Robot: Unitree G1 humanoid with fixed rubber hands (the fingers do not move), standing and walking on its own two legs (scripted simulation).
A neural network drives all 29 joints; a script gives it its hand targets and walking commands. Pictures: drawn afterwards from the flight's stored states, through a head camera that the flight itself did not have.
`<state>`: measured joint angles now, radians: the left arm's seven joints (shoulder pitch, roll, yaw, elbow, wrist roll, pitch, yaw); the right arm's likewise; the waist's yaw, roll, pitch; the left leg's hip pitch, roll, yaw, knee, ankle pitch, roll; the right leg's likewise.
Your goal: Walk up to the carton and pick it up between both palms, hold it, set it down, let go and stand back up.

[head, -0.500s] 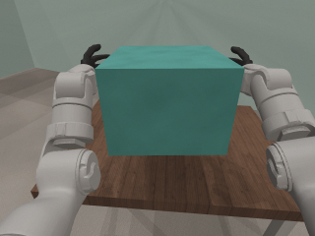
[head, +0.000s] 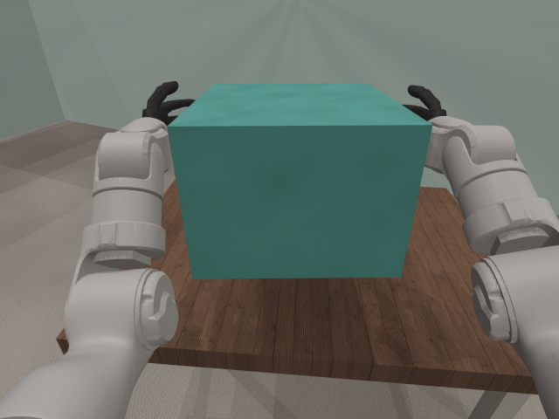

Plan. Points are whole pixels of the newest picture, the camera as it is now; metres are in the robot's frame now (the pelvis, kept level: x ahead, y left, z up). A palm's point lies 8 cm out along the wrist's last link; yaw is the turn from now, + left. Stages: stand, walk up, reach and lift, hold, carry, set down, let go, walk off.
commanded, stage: hold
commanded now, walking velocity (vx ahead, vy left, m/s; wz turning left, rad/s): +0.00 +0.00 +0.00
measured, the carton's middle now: (293, 166) +0.41 -0.01 +0.26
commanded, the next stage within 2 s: none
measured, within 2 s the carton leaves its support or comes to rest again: neither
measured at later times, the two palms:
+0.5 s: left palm (160, 136) +0.38 +0.17 +0.32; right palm (431, 135) +0.36 -0.18 +0.33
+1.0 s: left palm (155, 122) +0.36 +0.17 +0.34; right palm (441, 127) +0.35 -0.18 +0.34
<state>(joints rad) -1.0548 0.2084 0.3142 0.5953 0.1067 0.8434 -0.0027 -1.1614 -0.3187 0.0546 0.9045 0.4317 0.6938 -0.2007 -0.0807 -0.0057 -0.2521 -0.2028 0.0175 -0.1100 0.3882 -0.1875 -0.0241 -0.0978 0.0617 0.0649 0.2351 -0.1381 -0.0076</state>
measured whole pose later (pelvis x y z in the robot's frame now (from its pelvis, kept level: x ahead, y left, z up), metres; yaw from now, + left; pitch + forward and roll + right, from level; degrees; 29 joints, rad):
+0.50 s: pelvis +0.00 +0.00 +0.00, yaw +0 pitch +0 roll -2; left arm -1.06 0.21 0.31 0.61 0.11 0.84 0.00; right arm -1.18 -0.32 0.05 0.93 0.43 0.69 -0.19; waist -0.08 -0.01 -0.26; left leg -0.21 0.02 -0.11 0.39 -0.18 -0.02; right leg -0.11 0.06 0.07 0.24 -0.14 -0.01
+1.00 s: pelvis -0.01 +0.00 +0.00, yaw -1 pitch +1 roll -2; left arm -1.13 0.22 0.30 0.68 0.09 0.85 0.02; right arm -1.24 -0.34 0.05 0.98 0.44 0.72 -0.20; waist -0.06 0.01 -0.29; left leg -0.24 0.02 -0.10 0.38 -0.17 -0.02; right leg -0.14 0.06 0.08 0.25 -0.12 -0.01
